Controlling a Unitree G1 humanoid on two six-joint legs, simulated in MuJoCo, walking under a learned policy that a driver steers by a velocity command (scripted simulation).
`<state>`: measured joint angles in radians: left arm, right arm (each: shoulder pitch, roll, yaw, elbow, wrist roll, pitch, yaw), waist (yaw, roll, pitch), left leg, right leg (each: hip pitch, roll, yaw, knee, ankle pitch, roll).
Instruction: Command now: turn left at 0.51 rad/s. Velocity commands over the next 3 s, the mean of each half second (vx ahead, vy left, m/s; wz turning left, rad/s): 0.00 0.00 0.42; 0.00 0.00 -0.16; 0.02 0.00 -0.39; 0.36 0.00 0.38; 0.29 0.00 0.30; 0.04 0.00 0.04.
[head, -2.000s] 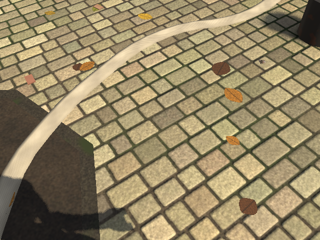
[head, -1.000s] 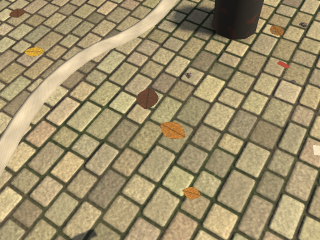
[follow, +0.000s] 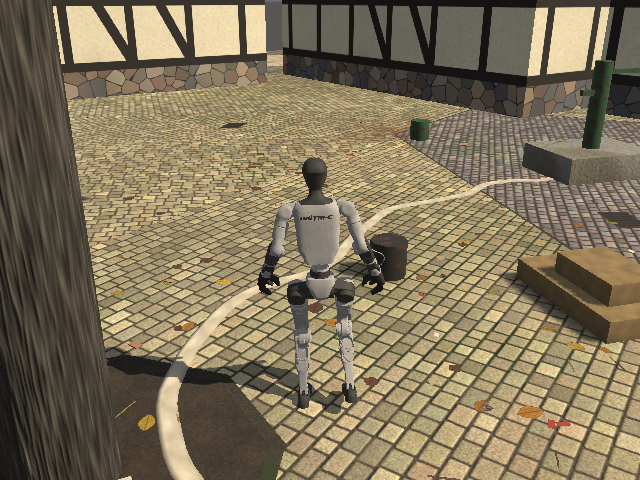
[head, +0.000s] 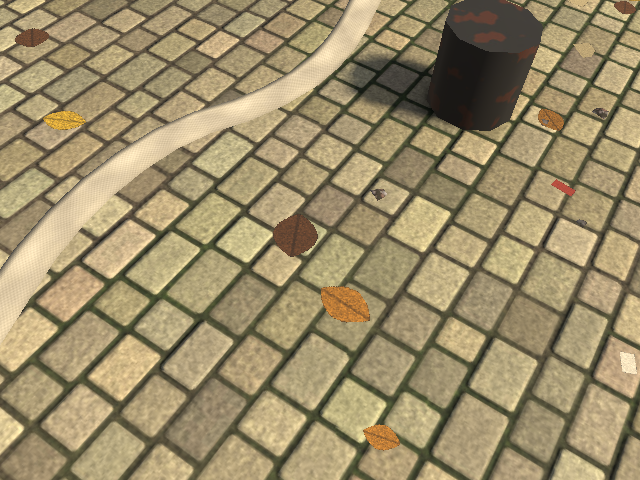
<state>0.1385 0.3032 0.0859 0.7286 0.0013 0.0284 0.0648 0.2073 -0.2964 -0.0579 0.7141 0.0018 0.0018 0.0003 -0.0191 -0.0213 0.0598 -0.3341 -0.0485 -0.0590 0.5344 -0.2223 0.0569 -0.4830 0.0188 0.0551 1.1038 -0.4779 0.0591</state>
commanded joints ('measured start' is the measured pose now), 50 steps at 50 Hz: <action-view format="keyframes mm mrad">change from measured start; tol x16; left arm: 1 15 66 19 -59 -5 -19 -4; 50 98 88 3 -49 -27 9 -94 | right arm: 1 -36 -160 -42 -84 7 1 -26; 50 -108 -161 -56 -69 24 23 -48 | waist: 1 20 135 -144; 13 41 166 -151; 15 -24 -217 -108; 29 17 -136 -97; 32 83 181 -177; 50 48 148 -119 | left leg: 1 167 208 -290 -200 244 157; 13 79 135 -414 -109 95 82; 16 -200 -60 -133 449 -416 -79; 19 -214 -42 -144 617 -249 -125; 26 -5 34 25 154 -232 -159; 29 170 26 43 -208 69 -114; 31 364 187 -128 -132 462 -39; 35 216 123 -69 -131 122 -7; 42 196 395 -232 -192 356 190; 50 187 322 22 -44 406 96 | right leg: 1 -56 -8 28 -55 87 21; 13 303 -5 22 -741 320 -36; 16 299 -416 481 -844 473 -346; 21 308 -222 188 -790 516 -261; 29 323 -198 146 -699 645 -225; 32 271 -72 8 -682 281 -55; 38 127 -27 3 -521 327 -35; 43 -49 -59 -9 -97 -144 -19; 50 207 -27 -138 -498 206 -44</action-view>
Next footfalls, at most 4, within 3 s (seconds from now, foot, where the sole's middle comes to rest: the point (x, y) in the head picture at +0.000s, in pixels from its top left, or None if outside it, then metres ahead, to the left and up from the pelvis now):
0.28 right None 0.07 -0.14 -0.77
0.60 left None -0.01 0.11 -0.77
1.04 right None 0.05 -0.14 -0.77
1.64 left None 0.07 0.07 -0.77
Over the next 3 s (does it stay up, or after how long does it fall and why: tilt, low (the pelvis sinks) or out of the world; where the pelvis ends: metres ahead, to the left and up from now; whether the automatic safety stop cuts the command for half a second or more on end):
stays up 0.48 -0.01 0.00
